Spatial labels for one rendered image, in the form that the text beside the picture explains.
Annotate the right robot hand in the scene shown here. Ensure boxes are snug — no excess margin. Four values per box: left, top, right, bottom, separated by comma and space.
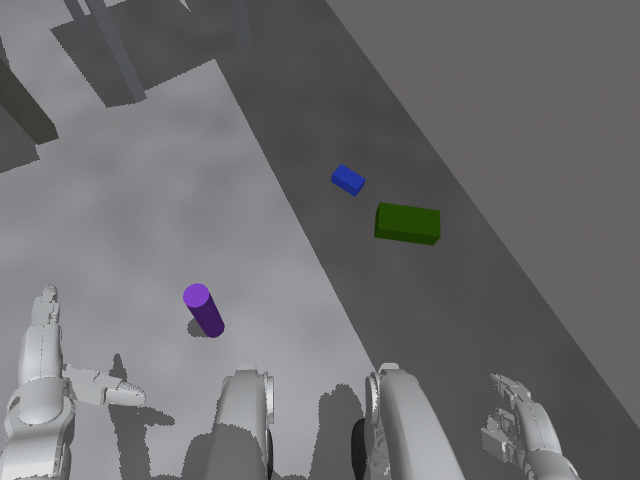
481, 373, 563, 470

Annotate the right robot arm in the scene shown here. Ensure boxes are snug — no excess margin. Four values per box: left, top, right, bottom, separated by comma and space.
523, 450, 582, 480

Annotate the right robot foot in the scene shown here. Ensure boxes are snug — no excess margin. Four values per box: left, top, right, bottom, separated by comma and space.
351, 418, 367, 480

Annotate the left robot hand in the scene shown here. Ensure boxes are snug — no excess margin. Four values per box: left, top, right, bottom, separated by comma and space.
17, 284, 146, 406

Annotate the left robot arm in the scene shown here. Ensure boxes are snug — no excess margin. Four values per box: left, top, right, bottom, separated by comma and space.
0, 377, 76, 480

